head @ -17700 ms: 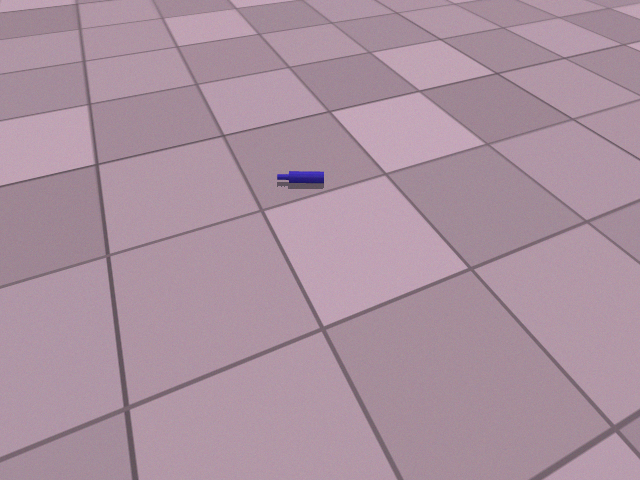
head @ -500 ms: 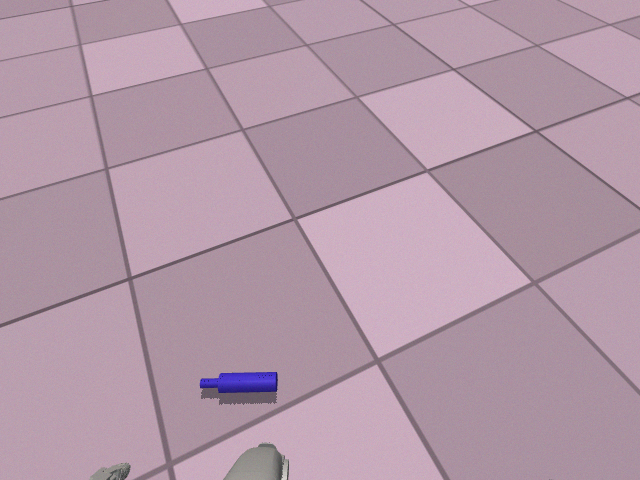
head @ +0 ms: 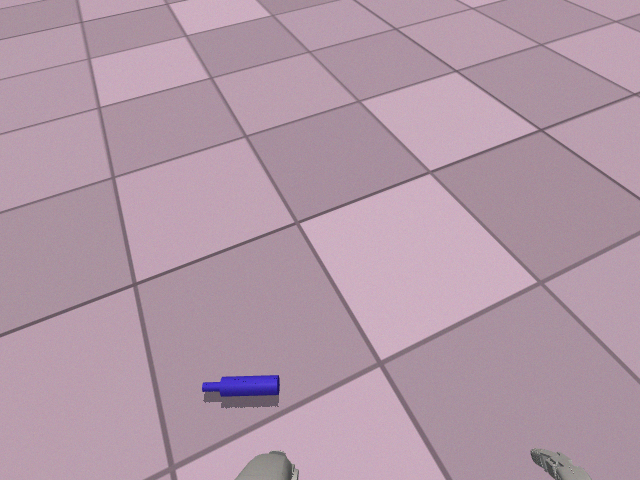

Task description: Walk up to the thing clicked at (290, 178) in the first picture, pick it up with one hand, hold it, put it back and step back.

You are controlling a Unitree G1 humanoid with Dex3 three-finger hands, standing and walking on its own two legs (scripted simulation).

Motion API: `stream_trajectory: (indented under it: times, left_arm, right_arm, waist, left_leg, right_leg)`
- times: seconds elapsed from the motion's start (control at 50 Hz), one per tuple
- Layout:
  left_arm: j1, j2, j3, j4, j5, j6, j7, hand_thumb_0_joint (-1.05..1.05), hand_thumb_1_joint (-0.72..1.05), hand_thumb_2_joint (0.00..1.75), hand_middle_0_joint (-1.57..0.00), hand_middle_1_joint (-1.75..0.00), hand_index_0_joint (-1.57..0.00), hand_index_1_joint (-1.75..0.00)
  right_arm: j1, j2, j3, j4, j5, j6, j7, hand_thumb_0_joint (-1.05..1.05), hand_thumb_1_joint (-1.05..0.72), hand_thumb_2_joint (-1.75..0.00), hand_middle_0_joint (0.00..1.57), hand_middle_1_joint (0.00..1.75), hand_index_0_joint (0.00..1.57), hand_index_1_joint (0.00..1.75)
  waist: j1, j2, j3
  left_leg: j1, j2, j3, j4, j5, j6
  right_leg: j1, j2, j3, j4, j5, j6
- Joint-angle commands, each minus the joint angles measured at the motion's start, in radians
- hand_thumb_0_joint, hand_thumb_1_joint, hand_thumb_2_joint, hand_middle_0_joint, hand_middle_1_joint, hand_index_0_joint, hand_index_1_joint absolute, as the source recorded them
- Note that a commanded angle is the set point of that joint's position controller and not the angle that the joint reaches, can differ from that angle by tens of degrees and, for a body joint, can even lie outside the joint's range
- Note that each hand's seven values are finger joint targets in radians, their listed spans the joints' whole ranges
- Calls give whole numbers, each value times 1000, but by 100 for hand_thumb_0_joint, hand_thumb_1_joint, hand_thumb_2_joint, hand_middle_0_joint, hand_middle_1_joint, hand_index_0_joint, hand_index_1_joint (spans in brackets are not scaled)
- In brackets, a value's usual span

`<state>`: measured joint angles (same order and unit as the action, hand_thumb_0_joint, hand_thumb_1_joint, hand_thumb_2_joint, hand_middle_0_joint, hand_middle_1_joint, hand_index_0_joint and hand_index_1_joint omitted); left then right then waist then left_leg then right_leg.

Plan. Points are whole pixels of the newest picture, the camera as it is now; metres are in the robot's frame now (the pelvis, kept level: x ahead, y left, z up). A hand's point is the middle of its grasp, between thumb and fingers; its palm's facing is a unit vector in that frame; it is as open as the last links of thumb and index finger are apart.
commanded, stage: walk up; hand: left
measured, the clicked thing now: (240, 386) +0.45 +0.31 -0.73
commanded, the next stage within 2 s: stand in 1.48 s
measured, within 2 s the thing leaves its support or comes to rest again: neither
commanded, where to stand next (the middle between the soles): +0.07 +0.02 m, yaw +2 degrees
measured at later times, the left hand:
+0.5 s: hand out of the picture +0.06 +0.28 -0.14, palm faces +0.04 -0.94 -0.34, open 7.4 cm
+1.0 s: hand out of the picture +0.04 +0.29 -0.13, palm faces +0.06 -0.93 -0.36, open 7.4 cm
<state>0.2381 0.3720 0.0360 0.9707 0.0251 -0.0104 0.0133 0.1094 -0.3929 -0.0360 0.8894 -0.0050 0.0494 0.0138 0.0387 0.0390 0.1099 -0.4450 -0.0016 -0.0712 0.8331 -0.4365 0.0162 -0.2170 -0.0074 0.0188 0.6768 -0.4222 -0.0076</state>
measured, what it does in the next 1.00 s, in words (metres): steps on the spot: left foot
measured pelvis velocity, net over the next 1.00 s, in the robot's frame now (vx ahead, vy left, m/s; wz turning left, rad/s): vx -0.01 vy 0.02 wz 0.07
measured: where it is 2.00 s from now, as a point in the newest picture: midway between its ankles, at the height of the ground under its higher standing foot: outside the picture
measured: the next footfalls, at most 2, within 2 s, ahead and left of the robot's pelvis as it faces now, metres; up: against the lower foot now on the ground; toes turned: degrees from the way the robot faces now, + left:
left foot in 0.14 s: +0.04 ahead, +0.15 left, +0.00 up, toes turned +1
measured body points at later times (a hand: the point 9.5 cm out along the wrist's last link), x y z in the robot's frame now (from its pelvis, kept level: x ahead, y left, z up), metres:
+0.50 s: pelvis -0.02 +0.02 +0.01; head -0.02 +0.03 +0.46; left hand +0.06 +0.33 -0.11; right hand +0.08 -0.28 -0.11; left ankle +0.00 +0.15 -0.72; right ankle -0.02 -0.12 -0.72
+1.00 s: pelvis -0.01 +0.02 +0.02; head +0.00 +0.02 +0.47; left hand +0.04 +0.33 -0.10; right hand +0.10 -0.27 -0.11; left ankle +0.00 +0.15 -0.72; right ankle -0.02 -0.12 -0.72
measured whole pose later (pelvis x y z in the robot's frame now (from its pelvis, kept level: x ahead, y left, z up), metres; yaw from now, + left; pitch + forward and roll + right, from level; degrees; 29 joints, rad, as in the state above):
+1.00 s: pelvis -0.01 +0.02 +0.02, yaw +4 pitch -2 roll -1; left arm 0.11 0.36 0.02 1.15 0.01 -0.02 0.00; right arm 0.08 -0.35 -0.01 1.13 -0.01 0.00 0.02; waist 0.01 0.02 0.05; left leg -0.17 0.01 -0.06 0.39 -0.18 -0.01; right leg -0.08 -0.04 -0.04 0.34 -0.22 0.04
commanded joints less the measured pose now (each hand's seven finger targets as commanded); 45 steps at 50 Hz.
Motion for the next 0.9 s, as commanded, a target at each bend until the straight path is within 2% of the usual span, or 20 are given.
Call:
stream_trajectory:
  times: [0.0,0.06,0.1,0.12,0.14,0.16,0.18,0.2,0.22,0.24,0.28,0.3,0.34,0.38,0.4,0.46,0.52,0.66,0.78,0.88]
  left_arm:
    - [-64,253,62,-75,3,-51,20,0,90,90,-20,-30,-20,-30]
    - [-21,261,63,-75,-2,-44,18,0,90,90,-20,-30,-20,-30]
    - [-62,255,58,-88,-13,-34,14,0,90,90,-20,-30,-20,-30]
    - [-80,239,55,-102,-20,-32,13,0,90,90,-20,-30,-20,-30]
    - [-62,204,42,-116,-28,-32,10,0,90,90,-20,-30,-20,-30]
    - [-30,167,29,-103,-38,-27,11,0,90,90,-20,-30,-20,-30]
    - [-28,192,35,-70,-26,-24,17,0,90,90,-20,-30,-20,-30]
    - [-20,203,34,-54,-18,-30,17,0,90,90,-20,-30,-20,-30]
    - [-29,207,35,-50,-14,-37,11,0,90,90,-20,-30,-20,-30]
    - [-35,229,41,-46,-7,-43,7,0,90,90,-20,-30,-20,-30]
    - [-51,292,53,-32,-6,-51,11,0,90,90,-20,-30,-20,-30]
    - [-113,304,51,-38,-6,-49,9,0,90,90,-20,-30,-20,-30]
    - [-159,259,38,-42,-8,-41,3,0,90,90,-20,-30,-20,-30]
    - [-151,218,31,-20,-15,-37,0,0,90,90,-20,-30,-20,-30]
    - [-137,215,30,-7,-13,-38,0,0,90,90,-20,-30,-20,-30]
    - [-165,218,27,15,-16,-38,-4,0,90,90,-20,-30,-20,-30]
    - [-154,198,19,38,-21,-32,-6,0,90,90,-20,-30,-20,-30]
    - [-172,207,17,87,-16,-34,-8,0,90,90,-20,-30,-20,-30]
    - [-188,206,15,105,-10,-36,-7,0,90,90,-20,-30,-20,-30]
    - [-195,205,16,111,-9,-40,-4,0,90,90,-20,-30,-20,-30]
  right_arm:
    - [-30,-148,-38,-47,17,-44,-10,0,-90,-90,20,30,20,30]
    - [-46,-142,-32,-35,5,-56,-11,0,-90,-90,20,30,20,30]
    - [5,-148,-43,2,-4,-70,-13,0,-90,-90,20,30,20,30]
    - [46,-176,-55,22,-9,-75,-17,0,-90,-90,20,30,20,30]
    - [81,-219,-67,29,-18,-82,-21,0,-90,-90,20,30,20,30]
    - [42,-243,-66,19,-10,-85,-21,0,-90,-90,20,30,20,30]
    - [4,-268,-70,19,4,-80,-16,0,-90,-90,20,30,20,30]
    - [-47,-244,-60,22,4,-72,-12,0,-90,-90,20,30,20,30]
    - [-80,-210,-44,16,2,-66,-8,0,-90,-90,20,30,20,30]
    - [-100,-188,-33,9,5,-62,-6,0,-90,-90,20,30,20,30]
    - [-75,-155,-20,31,9,-56,-5,0,-90,-90,20,30,20,30]
    - [-44,-150,-20,57,6,-55,-7,0,-90,-90,20,30,20,30]
    - [-7,-162,-24,91,0,-64,-3,0,-90,-90,20,30,20,30]
    - [-48,-190,-25,95,1,-75,3,0,-90,-90,20,30,20,30]
    - [-62,-191,-20,95,3,-76,4,0,-90,-90,20,30,20,30]
    - [-59,-181,-13,115,-1,-76,-1,0,-90,-90,20,30,20,30]
    - [-80,-197,-16,132,-7,-77,-3,0,-90,-90,20,30,20,30]
    - [-87,-175,-14,153,-2,-79,-8,0,-90,-90,20,30,20,30]
    - [-86,-176,-17,164,0,-72,-5,0,-90,-90,20,30,20,30]
    - [-77,-167,-15,172,1,-70,-6,0,-90,-90,20,30,20,30]
  waist:
    - [-24,-223,-58]
    - [3,-232,-104]
    - [-30,-224,-153]
    - [-51,-195,-203]
    - [-56,-102,-266]
    - [-31,-8,-284]
    - [-22,70,-253]
    - [0,68,-222]
    - [3,32,-205]
    - [1,15,-161]
    - [-10,-46,-99]
    - [-39,-60,-81]
    - [-65,-61,-63]
    - [-32,-34,-69]
    - [-18,-42,-77]
    - [-31,-24,-85]
    - [-22,61,-105]
    - [-26,27,-141]
    - [-37,-22,-122]
    - [-42,-52,-147]
  left_leg:
    - [-3,-11,2,-34,37,12]
    - [75,-16,84,-228,68,11]
    - [225,-2,80,-388,286,16]
    - [336,28,38,-411,415,40]
    - [496,126,-112,-390,573,94]
    - [486,251,-251,-368,554,184]
    - [348,286,-264,-378,428,227]
    - [266,249,-210,-376,374,190]
    - [219,168,-106,-353,329,131]
    - [184,83,-37,-299,286,64]
    - [113,10,19,-220,201,-3]
    - [173,17,28,-246,112,-4]
    - [295,47,-23,-365,195,14]
    - [260,123,-115,-424,302,48]
    - [231,139,-125,-434,304,56]
    - [204,106,-86,-468,277,31]
    - [211,124,-118,-540,174,27]
    - [266,112,-77,-526,312,13]
    - [272,102,-71,-522,268,16]
    - [310,93,-51,-488,381,12]
  right_leg:
    - [88,-209,148,-189,774,-114]
    - [155,-169,109,-122,792,-99]
    - [107,-158,72,-70,698,-75]
    - [63,-134,46,-7,658,-53]
    - [-75,-87,20,85,538,-20]
    - [-134,-21,-23,77,229,6]
    - [-30,-32,-28,27,-14,-10]
    - [31,-41,-4,-91,-12,-21]
    - [62,-61,32,-194,35,-24]
    - [49,-114,111,-272,109,-48]
    - [45,-245,256,-351,160,-127]
    - [-31,-276,248,-336,149,-154]
    - [-123,-185,130,-306,124,-88]
    - [-52,-76,20,-269,135,-31]
    - [2,-70,14,-285,140,-25]
    - [67,-88,42,-306,175,-30]
    - [92,-75,15,-310,151,-26]
    - [135,-99,21,-368,253,-15]
    - [108,-103,19,-396,223,-11]
    - [119,-118,23,-410,278,-8]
